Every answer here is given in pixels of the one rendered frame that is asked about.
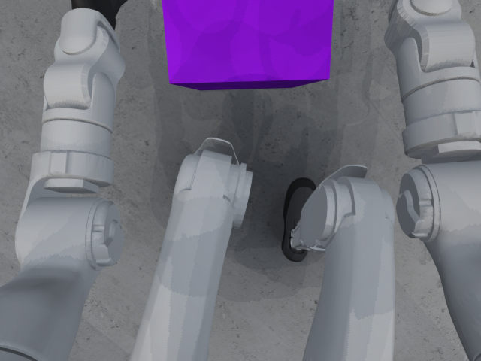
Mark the carton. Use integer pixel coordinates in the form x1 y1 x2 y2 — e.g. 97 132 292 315
162 0 334 90

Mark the robot left hand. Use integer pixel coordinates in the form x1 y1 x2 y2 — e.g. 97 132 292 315
71 0 128 30

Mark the robot right upper arm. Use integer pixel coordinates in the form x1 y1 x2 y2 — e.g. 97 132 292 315
396 160 481 361

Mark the robot left upper arm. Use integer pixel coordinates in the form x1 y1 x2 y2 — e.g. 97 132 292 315
0 197 124 361

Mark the robot right forearm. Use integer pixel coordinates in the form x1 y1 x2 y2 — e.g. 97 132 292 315
384 0 481 164

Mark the right robot shin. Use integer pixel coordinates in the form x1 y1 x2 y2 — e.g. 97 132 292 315
290 165 395 254

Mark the robot left forearm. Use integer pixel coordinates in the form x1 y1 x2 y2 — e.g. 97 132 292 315
15 8 126 265

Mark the robot left thigh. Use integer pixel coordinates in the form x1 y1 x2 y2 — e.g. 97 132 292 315
129 150 253 361

